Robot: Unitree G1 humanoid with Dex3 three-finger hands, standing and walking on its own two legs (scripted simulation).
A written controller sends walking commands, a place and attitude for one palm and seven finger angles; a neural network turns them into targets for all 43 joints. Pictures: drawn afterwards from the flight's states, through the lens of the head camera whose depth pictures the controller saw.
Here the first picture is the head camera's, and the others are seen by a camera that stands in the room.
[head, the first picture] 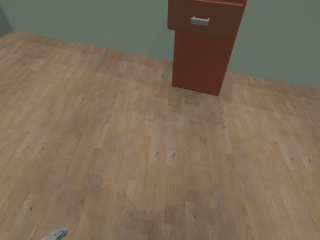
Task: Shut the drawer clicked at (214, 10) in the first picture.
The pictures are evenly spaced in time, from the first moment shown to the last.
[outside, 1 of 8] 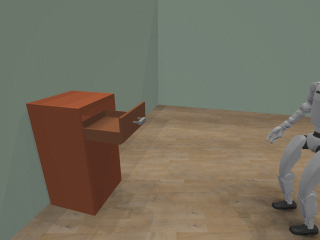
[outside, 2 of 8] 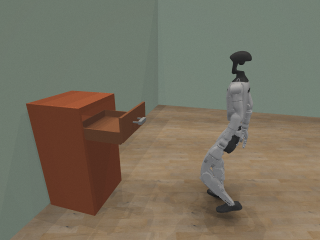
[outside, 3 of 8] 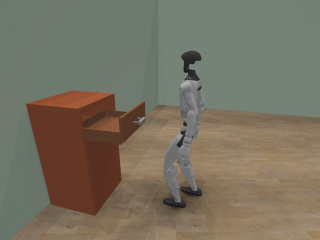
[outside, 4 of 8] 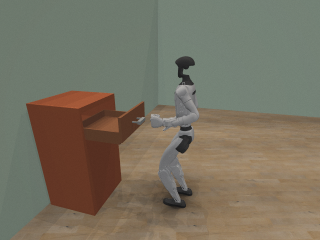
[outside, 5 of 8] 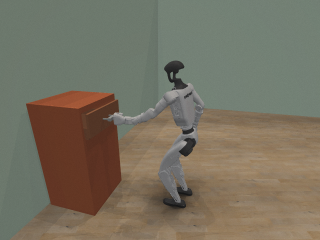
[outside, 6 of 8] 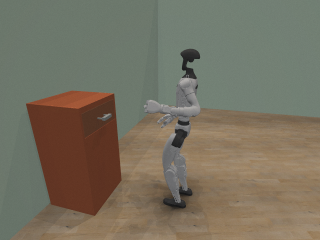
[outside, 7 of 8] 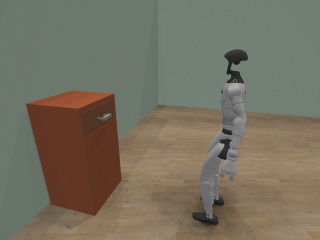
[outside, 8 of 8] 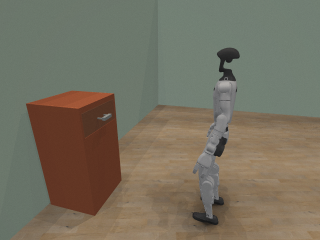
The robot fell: no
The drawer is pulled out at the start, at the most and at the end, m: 0.30 0.30 0.00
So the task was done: yes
